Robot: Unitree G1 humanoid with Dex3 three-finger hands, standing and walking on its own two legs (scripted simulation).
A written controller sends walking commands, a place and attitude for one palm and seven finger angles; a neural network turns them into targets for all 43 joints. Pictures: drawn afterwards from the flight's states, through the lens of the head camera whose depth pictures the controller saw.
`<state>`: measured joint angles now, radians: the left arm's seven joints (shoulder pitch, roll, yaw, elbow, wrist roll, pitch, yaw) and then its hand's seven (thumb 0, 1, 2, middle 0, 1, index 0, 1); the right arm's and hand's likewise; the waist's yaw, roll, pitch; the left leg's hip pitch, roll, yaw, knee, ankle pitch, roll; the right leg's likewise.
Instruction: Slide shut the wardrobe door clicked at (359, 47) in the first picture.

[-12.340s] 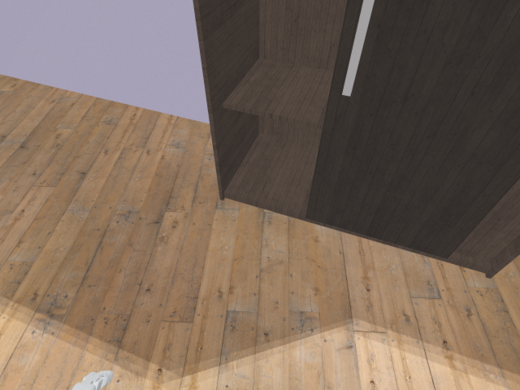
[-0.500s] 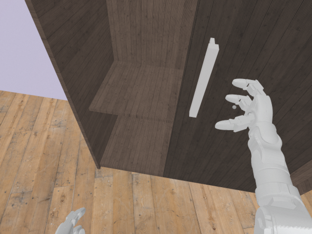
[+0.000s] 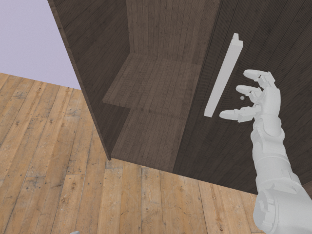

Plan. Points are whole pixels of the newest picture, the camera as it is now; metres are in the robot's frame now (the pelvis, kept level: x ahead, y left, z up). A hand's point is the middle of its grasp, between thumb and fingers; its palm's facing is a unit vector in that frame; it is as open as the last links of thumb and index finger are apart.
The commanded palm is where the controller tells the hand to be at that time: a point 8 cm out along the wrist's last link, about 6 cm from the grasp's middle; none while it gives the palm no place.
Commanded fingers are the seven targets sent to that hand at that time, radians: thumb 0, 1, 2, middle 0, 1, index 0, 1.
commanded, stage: move the hooked fingers beside the handle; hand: right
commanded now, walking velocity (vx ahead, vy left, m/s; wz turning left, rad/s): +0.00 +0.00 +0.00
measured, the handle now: (220, 80) +0.52 -0.11 +0.12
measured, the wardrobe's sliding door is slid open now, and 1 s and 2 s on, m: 0.43 0.43 0.43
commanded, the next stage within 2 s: feel for the door with the fingertips in 0.60 s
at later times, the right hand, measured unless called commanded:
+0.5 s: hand (243, 98) +0.45 -0.16 +0.13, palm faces +0.13 +0.99 -0.02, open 14.0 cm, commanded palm +0.41 -0.20 +0.12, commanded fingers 0.00 0.50 -0.30 0.30 1.20 0.30 1.20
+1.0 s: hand (227, 97) +0.45 -0.12 +0.12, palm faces +0.08 +1.00 +0.01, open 14.0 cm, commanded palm +0.41 -0.17 +0.12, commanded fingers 0.00 0.50 -0.30 0.30 1.20 0.30 1.20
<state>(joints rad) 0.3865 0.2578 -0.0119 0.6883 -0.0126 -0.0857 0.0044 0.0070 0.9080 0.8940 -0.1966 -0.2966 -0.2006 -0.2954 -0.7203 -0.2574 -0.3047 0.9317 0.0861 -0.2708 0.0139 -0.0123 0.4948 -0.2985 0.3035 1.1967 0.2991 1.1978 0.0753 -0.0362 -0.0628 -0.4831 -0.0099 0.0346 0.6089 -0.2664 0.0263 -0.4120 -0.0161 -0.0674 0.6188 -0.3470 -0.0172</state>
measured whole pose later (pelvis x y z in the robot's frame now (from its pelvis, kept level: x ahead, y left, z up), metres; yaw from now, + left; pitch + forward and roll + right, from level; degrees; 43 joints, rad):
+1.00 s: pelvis +0.00 -0.01 +0.00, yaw -1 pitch +8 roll +0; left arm 0.34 0.24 -0.02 0.68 -0.01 -0.09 -0.01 0.01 0.91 0.89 -0.20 -0.30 -0.20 -0.30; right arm -0.76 -0.15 -0.19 0.92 0.09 -0.23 -0.06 -0.01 0.50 -0.30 0.30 1.20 0.30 1.20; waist 0.06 -0.04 -0.06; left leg -0.49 0.01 0.05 0.62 -0.27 0.02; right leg -0.43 0.00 -0.05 0.64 -0.35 -0.03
